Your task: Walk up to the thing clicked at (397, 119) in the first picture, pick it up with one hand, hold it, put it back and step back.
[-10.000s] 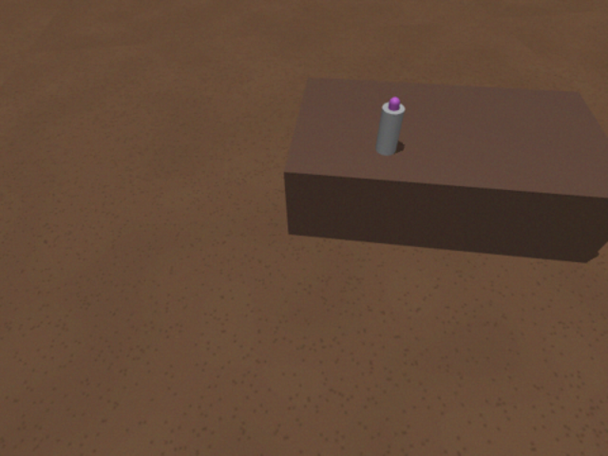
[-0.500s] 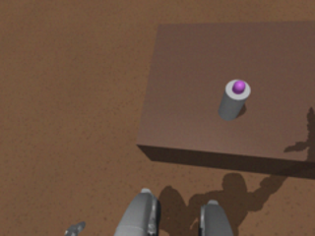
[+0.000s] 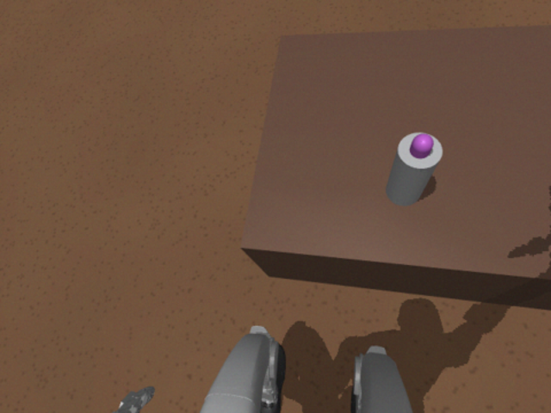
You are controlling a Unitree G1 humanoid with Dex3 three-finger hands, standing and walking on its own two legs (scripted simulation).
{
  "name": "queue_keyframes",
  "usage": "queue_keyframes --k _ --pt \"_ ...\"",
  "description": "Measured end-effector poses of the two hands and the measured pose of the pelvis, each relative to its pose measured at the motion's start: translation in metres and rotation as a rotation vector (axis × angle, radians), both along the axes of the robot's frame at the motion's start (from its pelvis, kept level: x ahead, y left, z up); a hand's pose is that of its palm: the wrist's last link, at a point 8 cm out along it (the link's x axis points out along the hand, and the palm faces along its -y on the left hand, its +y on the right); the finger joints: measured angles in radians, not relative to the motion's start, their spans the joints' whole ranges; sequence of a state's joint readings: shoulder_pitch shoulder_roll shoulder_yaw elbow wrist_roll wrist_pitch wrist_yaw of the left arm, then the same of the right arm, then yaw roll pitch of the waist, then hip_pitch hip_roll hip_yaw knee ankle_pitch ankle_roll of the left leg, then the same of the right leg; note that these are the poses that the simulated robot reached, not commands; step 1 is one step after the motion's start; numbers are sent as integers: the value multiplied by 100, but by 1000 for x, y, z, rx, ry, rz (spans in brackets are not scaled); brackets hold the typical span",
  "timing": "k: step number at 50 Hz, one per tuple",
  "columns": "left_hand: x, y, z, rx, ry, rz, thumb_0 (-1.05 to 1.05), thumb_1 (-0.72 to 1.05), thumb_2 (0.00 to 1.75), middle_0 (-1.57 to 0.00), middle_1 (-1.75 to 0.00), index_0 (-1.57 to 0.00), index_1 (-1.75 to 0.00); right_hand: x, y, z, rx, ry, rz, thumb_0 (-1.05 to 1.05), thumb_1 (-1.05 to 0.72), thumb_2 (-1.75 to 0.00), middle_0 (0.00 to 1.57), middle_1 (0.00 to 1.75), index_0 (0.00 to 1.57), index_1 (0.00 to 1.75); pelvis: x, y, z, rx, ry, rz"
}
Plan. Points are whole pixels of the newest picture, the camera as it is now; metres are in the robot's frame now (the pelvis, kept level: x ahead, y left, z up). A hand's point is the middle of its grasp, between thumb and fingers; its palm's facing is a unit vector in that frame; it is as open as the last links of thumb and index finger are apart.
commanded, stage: go down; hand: right
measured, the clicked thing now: (412, 168) +0.56 -0.17 -0.21
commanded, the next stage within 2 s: approach in 0.02 s
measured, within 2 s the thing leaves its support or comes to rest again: neither
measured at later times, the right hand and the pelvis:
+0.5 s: hand (546, 166) +0.48 -0.32 -0.06, palm faces +0.06 +1.00 +0.02, open 17.7 cm; pelvis -0.02 +0.00 -0.09, yaw +2 degrees
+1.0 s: hand (440, 201) +0.52 -0.24 -0.27, palm faces +0.04 +1.00 +0.01, open 16.9 cm; pelvis -0.09 +0.01 -0.29, yaw +4 degrees
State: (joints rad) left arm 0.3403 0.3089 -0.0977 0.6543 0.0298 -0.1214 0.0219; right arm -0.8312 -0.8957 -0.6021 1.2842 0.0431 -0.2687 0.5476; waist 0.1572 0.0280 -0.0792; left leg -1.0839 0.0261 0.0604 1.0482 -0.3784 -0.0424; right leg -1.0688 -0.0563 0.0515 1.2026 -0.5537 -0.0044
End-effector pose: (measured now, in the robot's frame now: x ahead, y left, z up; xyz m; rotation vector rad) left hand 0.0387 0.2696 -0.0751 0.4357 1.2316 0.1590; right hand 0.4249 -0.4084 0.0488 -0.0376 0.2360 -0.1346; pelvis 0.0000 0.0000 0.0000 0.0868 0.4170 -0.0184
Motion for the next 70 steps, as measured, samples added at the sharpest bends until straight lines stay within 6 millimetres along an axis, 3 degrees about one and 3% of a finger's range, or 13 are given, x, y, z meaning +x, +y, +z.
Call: queue_keyframes --k 11,17,21,32,41,50,54,58,65,70 --pt "-12 -3 -7 -14 28 9 0 90 91 -19 -29 -19 -30 7 -3 2 3 -23 -12 -2 57 -4 7 4 5 5 -3 0 -6 2 17 5" --pt "-17 0 -24 -6 44 -15 0 90 91 -20 -29 -19 -30 16 2 -17 15 -105 7 -1 58 -4 6 4 5 5 -8 2 -26 7 65 7" --pt "-16 5 -49 12 42 -37 0 89 91 -20 -29 -19 -30 25 16 -52 26 -180 41 -1 59 -5 6 4 5 5 -13 3 -56 13 115 14" --pt "-21 6 -160 12 82 -77 0 89 91 -19 -29 -18 -30 46 49 -196 55 -222 55 -2 56 -2 8 4 6 4 -40 7 -161 34 215 17" --pt "-66 1 -240 -21 189 -52 0 90 91 -19 -29 -18 -29 66 77 -261 36 -228 73 -2 49 -3 8 3 6 4 -65 9 -234 48 214 18" --pt "-121 -5 -283 -31 264 13 0 90 90 -20 -29 -19 -29 70 116 -319 43 -189 94 -2 39 -4 9 3 7 3 -86 8 -287 63 181 28" --pt "-139 -6 -291 -18 299 40 0 91 90 -20 -30 -20 -29 73 122 -316 11 -250 69 -2 37 -4 9 2 7 3 -91 9 -300 62 168 29" --pt "-143 -6 -292 -8 311 60 0 91 90 -20 -29 -20 -29 79 135 -312 -10 -237 87 -2 39 -4 8 3 6 3 -91 8 -303 62 172 27" --pt "-128 -4 -279 -2 276 77 0 91 90 -20 -29 -20 -29 88 161 -306 24 -176 122 -1 46 -5 7 3 5 4 -80 6 -288 60 200 17" --pt "-115 0 -272 -4 260 76 0 90 91 -20 -29 -19 -29 89 167 -302 45 -177 97 -1 50 -6 6 4 4 5 -73 6 -279 52 211 9"
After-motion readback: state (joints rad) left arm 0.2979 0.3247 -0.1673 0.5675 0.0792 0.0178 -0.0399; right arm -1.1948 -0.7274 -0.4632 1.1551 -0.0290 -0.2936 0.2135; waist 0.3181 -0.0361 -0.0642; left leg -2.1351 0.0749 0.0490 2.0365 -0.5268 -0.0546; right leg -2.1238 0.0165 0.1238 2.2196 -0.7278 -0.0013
